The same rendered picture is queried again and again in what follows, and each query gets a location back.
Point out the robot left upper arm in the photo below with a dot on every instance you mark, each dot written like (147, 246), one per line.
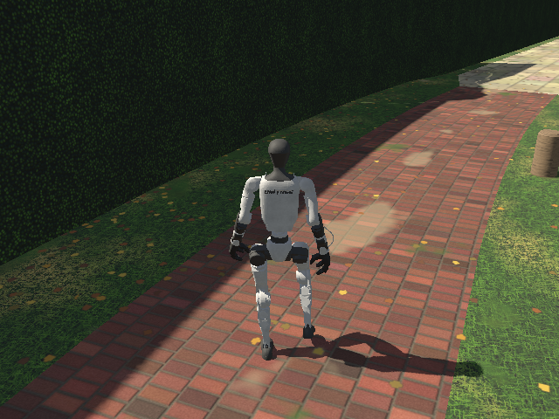
(251, 185)

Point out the left robot hand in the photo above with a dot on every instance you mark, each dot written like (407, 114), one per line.
(240, 248)

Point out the robot right thigh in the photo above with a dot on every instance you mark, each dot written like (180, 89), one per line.
(300, 256)

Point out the robot left forearm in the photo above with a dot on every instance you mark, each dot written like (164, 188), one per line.
(238, 233)

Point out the right robot hand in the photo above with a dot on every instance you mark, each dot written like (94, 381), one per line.
(325, 262)

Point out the robot right forearm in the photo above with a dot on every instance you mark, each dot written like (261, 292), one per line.
(320, 238)

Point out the robot right upper arm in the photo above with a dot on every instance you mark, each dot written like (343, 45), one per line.
(310, 197)

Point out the right robot shin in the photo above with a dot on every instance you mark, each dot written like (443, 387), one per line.
(306, 299)

